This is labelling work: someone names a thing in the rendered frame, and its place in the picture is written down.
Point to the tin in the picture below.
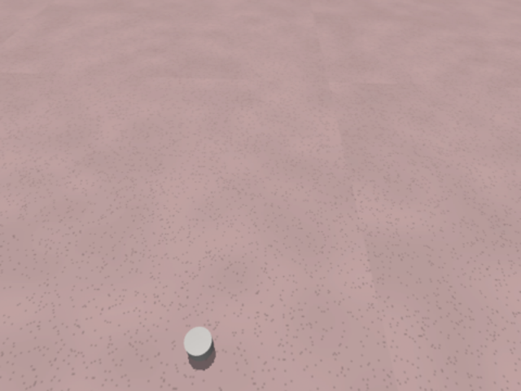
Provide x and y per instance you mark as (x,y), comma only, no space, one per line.
(198,343)

